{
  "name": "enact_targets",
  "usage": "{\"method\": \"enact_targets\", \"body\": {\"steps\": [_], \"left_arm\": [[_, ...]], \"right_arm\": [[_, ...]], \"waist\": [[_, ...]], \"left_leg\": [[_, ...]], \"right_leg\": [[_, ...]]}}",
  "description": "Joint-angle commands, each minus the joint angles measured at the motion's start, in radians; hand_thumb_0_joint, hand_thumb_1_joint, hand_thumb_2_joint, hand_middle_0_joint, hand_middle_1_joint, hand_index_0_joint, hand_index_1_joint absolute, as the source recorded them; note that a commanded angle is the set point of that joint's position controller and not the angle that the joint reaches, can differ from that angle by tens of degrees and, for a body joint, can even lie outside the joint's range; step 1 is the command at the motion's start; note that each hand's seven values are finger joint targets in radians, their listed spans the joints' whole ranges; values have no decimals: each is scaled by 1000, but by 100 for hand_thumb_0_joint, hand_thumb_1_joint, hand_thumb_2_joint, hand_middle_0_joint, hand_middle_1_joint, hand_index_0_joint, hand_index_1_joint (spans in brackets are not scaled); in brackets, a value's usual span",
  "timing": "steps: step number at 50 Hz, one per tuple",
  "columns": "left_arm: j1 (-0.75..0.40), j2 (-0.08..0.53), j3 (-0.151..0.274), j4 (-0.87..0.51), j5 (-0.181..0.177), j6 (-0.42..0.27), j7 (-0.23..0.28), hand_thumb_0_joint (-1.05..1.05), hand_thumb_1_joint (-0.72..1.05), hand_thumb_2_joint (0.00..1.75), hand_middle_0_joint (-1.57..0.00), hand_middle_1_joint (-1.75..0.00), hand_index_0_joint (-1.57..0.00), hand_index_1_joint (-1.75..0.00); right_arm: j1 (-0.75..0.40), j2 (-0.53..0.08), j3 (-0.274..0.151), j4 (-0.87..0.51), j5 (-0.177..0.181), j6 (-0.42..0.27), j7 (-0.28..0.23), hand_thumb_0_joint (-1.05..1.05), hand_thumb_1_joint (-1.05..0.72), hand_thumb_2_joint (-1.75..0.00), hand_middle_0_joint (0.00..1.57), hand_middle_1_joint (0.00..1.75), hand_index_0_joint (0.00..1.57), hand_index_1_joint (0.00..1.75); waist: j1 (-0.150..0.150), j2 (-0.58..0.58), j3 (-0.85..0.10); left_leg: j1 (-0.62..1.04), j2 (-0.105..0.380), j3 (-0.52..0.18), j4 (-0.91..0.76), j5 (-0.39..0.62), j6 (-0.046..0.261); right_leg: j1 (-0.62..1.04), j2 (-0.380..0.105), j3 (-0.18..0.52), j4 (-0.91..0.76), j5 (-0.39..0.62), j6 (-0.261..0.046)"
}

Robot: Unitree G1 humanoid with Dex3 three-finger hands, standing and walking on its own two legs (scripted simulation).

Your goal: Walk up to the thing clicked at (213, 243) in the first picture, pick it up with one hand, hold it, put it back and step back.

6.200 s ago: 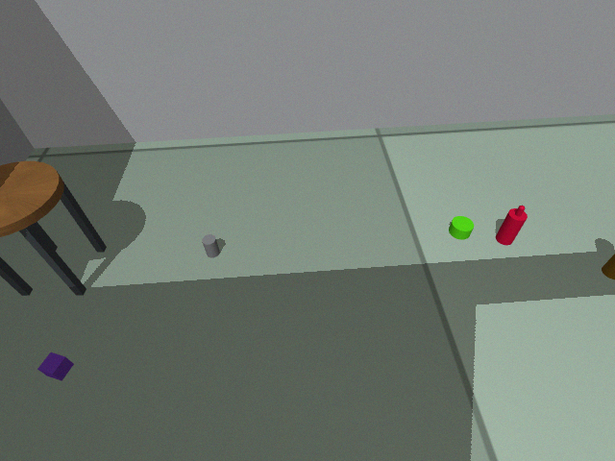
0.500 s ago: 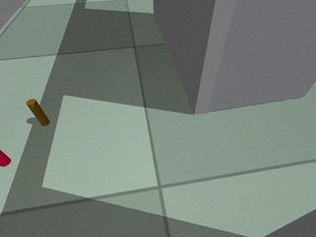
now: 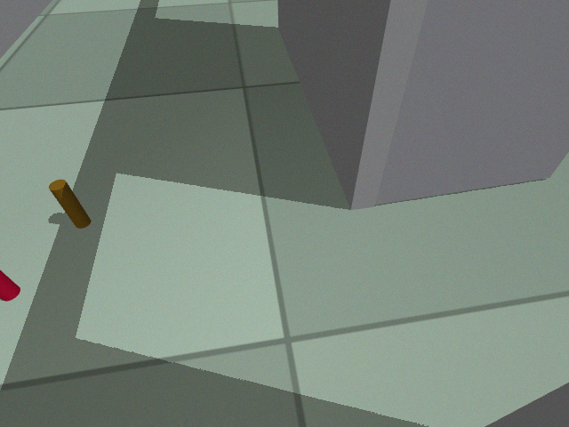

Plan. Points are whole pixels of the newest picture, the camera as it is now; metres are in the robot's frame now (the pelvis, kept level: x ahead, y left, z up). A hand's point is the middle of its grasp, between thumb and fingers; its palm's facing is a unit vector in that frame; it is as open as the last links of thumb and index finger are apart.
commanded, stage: stand
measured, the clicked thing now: out of the picture -0.46 +1.00 -0.74
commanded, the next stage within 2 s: walk up in 0.70 s
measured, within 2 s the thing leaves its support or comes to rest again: neither
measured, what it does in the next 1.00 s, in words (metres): stands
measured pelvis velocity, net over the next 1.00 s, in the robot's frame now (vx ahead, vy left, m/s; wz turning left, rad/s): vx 0.00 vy -0.01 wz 0.08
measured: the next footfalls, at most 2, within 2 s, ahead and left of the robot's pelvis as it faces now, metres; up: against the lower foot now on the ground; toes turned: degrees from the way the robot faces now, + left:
none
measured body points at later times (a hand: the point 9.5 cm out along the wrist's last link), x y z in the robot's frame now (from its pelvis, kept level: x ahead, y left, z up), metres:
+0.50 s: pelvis +0.00 +0.00 +0.00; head +0.01 +0.00 +0.45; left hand +0.07 +0.30 -0.13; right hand +0.07 -0.30 -0.13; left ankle -0.01 +0.13 -0.75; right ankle +0.01 -0.15 -0.75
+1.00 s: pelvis +0.00 -0.01 +0.00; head +0.02 -0.01 +0.44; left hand +0.07 +0.30 -0.13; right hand +0.09 -0.31 -0.14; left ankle -0.01 +0.13 -0.75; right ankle +0.01 -0.15 -0.75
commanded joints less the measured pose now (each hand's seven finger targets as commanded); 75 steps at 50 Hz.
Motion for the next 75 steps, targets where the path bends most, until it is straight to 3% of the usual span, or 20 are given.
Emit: {"method": "enact_targets", "body": {"steps": [1, 11, 21, 27, 34, 35, 40, 56, 62, 67, 75], "left_arm": [[-32, 212, 47, -59, -3, -18, 14, 0, 90, 90, -20, -30, -20, -30], [-28, 217, 48, -61, -4, -19, 12, 0, 90, 90, -20, -30, -20, -30], [-18, 217, 44, -58, -4, -19, 13, 0, 90, 90, -20, -30, -20, -30], [-17, 212, 43, -62, -4, -18, 13, 0, 90, 90, -20, -30, -20, -30], [-22, 218, 44, -64, -3, -18, 14, 0, 90, 90, -20, -30, -20, -30], [-69, 213, 64, -69, -5, -14, 10, 0, 90, 90, -20, -30, -20, -30], [-41, 211, 70, -68, -4, -5, 8, 0, 90, 90, -20, -30, -20, -30], [-100, 233, 97, -108, -4, 4, 4, 0, 90, 90, -20, -30, -20, -30], [-106, 230, 101, -121, -3, 11, 2, 0, 90, 90, -20, -30, -20, -30], [-96, 218, 100, -126, -3, 13, -1, 0, 90, 90, -20, -30, -20, -30], [-91, 234, 105, -142, -1, 11, -2, 0, 90, 90, -20, -30, -20, -30]], "right_arm": [[-31, -217, -40, -61, -3, -24, -12, 0, -90, -90, 20, 30, 20, 30], [-24, -216, -41, -64, -2, -28, -12, 0, -90, -90, 20, 30, 20, 30], [-15, -217, -39, -60, -1, -26, -12, 0, -90, -90, 20, 30, 20, 30], [-21, -220, -39, -62, -1, -28, -13, 0, -90, -90, 20, 30, 20, 30], [-16, -214, -39, -61, -4, -24, -12, 0, -90, -90, 20, 30, 20, 30], [7, -217, -45, -63, 9, -20, -12, 0, -90, -90, 20, 30, 20, 30], [-8, -231, -55, -97, 5, -21, -16, 0, -90, -90, 20, 30, 20, 30], [36, -216, -57, -133, -3, -15, -18, 0, -90, -90, 20, 30, 20, 30], [35, -233, -60, -144, -6, -17, -21, 0, -90, -90, 20, 30, 20, 30], [27, -249, -60, -156, -8, -20, -22, 0, -90, -90, 20, 30, 20, 30], [34, -240, -59, -177, -6, -20, -23, 0, -90, -90, 20, 30, 20, 30]], "waist": [[0, 4, -60], [0, -2, -74], [-2, 2, -59], [3, 9, -80], [-2, -6, -45], [5, 4, -31], [18, 25, -64], [8, -34, -75], [10, 3, -63], [23, 47, -74], [19, 24, -93]], "left_leg": [[11, 103, -83, -76, 75, 42], [31, 102, -85, -74, 104, 42], [16, 97, -88, -74, 70, 42], [34, 100, -86, -65, 138, 41], [5, 97, -84, -77, 54, 41], [-52, 85, -111, -68, 108, 57], [-52, 85, -120, -34, 156, 69], [-98, 34, -128, 77, 185, 50], [-132, 34, -157, 76, 200, 60], [-172, 65, -225, 33, 213, 82], [-173, 27, -202, 96, 224, 71]], "right_leg": [[-5, -101, 51, -44, 143, -54], [-7, -101, 49, -36, 150, -52], [-13, -102, 51, -49, 130, -50], [-3, -103, 46, -36, 175, -50], [-23, -103, 52, -54, 110, -52], [18, -72, 2, -12, 66, -58], [37, -76, -11, 11, 82, -63], [41, -125, -9, 6, 22, -103], [41, -115, -43, 28, -12, -100], [83, -86, -86, 77, -23, -82], [90, -122, -76, 65, -2, -101]]}}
